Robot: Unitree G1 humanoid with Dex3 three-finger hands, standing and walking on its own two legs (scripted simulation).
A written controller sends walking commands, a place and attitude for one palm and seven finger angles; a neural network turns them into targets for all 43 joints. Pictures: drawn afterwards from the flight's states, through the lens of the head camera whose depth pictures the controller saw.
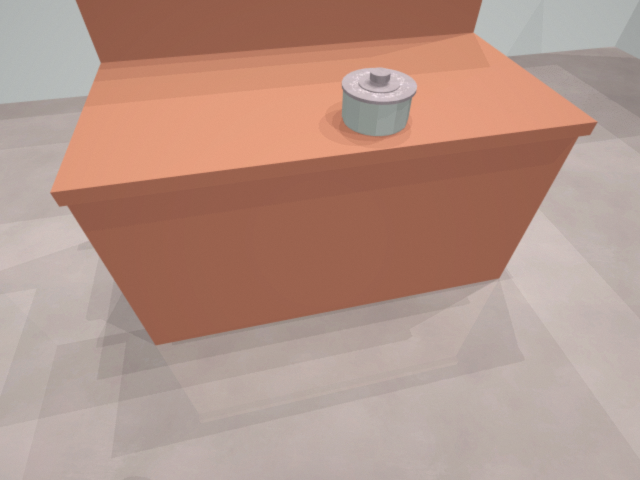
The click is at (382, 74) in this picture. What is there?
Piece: lid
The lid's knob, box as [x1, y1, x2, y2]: [370, 67, 390, 83]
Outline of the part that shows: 371,69 370,79 372,81 381,83 389,80 390,71 388,69 380,67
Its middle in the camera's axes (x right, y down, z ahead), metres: +0.14 -0.40 +0.95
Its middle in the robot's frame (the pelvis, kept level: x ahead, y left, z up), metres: +0.99 -0.09 +0.07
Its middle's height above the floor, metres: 0.84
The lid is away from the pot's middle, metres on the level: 0.00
